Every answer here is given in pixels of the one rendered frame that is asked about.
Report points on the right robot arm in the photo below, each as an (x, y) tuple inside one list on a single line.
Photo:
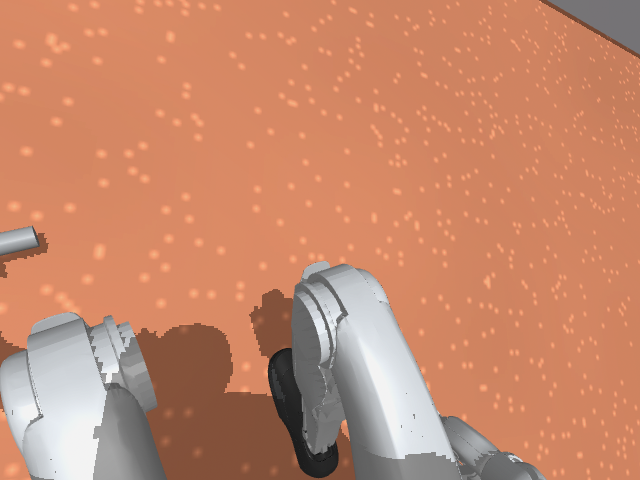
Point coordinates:
[(507, 466)]

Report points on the right robot hand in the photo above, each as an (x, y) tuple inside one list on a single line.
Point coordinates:
[(470, 447)]

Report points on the right robot foot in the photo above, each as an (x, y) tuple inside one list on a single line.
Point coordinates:
[(288, 402)]

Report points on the bottle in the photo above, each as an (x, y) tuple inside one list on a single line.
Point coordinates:
[(18, 240)]

